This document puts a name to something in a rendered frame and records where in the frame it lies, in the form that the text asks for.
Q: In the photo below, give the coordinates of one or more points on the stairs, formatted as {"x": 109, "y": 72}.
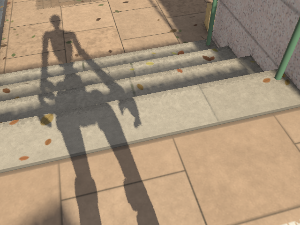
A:
{"x": 42, "y": 90}

